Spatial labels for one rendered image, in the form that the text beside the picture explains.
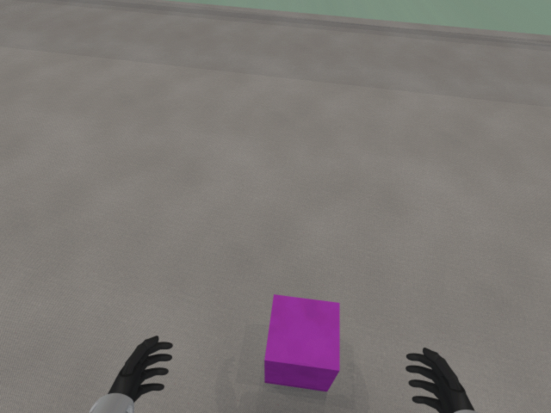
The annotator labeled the left robot hand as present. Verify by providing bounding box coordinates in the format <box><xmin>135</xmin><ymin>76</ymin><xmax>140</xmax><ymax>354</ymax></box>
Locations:
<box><xmin>108</xmin><ymin>336</ymin><xmax>173</xmax><ymax>402</ymax></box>

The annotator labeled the carton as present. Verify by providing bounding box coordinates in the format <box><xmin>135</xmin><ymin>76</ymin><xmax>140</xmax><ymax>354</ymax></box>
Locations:
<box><xmin>264</xmin><ymin>294</ymin><xmax>340</xmax><ymax>391</ymax></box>

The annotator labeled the robot left forearm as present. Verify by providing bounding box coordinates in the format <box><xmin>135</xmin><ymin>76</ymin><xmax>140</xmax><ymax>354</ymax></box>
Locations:
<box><xmin>89</xmin><ymin>393</ymin><xmax>134</xmax><ymax>413</ymax></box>

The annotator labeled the right robot hand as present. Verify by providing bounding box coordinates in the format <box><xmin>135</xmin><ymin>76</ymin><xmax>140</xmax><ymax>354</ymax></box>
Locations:
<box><xmin>406</xmin><ymin>348</ymin><xmax>475</xmax><ymax>413</ymax></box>

